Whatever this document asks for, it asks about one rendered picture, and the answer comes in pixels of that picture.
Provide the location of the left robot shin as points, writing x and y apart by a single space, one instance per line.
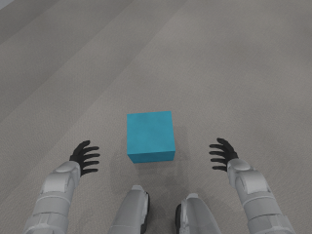
138 187

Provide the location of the left robot hand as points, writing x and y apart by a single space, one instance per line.
79 157

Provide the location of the robot right forearm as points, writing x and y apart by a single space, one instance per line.
260 206

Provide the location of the carton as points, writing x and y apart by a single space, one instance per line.
150 137

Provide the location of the robot left foot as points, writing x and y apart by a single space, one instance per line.
143 226

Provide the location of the robot left forearm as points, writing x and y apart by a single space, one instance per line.
50 214

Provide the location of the right robot hand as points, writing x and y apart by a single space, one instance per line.
227 152

